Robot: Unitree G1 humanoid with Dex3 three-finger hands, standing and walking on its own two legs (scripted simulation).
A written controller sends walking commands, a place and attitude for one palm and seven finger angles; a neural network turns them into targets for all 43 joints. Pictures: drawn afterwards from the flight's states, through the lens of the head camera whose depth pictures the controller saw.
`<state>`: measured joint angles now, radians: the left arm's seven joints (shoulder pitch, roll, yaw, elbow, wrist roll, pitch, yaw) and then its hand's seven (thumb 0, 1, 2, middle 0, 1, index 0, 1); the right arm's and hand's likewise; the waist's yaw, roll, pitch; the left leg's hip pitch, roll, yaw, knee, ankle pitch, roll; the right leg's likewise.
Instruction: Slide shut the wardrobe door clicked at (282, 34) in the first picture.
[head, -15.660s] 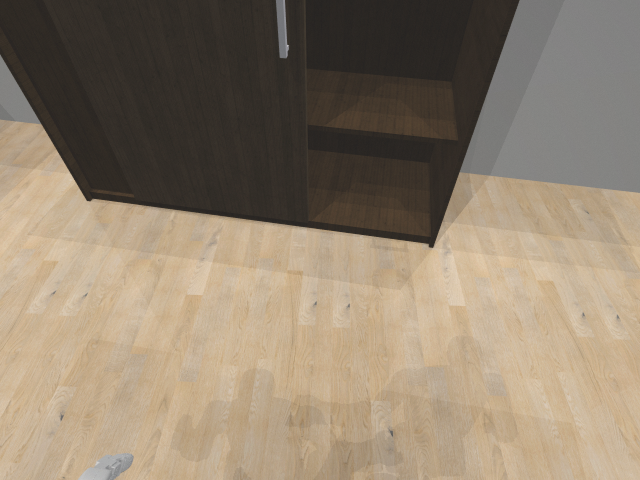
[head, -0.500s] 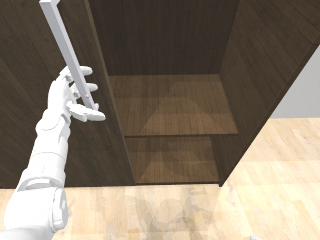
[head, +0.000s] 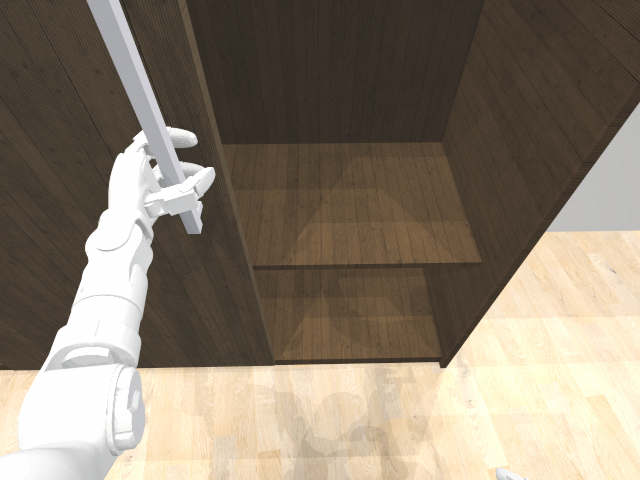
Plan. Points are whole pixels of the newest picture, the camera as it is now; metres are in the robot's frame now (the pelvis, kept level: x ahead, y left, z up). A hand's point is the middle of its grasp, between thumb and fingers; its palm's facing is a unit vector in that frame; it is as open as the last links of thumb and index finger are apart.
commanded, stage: grip the handle and tug to test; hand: left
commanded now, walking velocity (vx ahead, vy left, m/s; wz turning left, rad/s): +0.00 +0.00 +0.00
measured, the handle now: (163, 133) +0.49 +0.18 +0.18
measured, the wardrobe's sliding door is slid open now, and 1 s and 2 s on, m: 0.52 0.52 0.50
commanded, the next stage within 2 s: tug the door sideways, standing still in 0.86 s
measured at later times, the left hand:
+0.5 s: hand (187, 184) +0.45 +0.16 +0.13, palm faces +0.02 -1.00 -0.01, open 5.2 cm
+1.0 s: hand (184, 189) +0.44 +0.16 +0.13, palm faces +0.00 -1.00 -0.01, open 5.7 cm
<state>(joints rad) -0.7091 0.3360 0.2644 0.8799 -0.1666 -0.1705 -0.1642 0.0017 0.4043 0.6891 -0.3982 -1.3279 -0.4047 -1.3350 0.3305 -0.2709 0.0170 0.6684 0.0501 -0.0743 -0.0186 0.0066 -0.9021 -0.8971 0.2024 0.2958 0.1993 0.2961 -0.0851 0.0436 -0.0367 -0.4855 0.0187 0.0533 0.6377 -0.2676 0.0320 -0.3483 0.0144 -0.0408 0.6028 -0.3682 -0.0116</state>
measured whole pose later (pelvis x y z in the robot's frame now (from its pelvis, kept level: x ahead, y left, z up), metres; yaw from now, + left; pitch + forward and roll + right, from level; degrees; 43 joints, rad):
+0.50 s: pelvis +0.01 -0.01 +0.00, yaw -1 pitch +6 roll -1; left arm -0.62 0.34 0.29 0.79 -0.17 -0.14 -0.17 0.02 0.78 0.83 -0.41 -1.40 -0.40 -1.40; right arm 0.34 -0.27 0.01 0.65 0.05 -0.05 -0.01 0.01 -0.90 -0.90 0.20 0.30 0.20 0.30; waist -0.09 0.04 -0.05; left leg -0.45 0.03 0.06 0.62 -0.28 0.02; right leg -0.32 0.03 -0.03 0.58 -0.37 -0.02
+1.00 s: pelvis +0.04 +0.00 +0.01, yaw -2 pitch +6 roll +0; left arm -0.33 0.30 0.28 0.39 -0.22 -0.01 -0.15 0.02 0.78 0.79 -0.32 -1.38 -0.31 -1.39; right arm 0.30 -0.26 0.00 0.58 0.06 -0.06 -0.01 0.01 -0.90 -0.90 0.20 0.30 0.20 0.30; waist -0.08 0.05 -0.08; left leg -0.36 0.03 0.09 0.55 -0.30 0.02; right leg -0.24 0.02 0.00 0.52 -0.36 -0.01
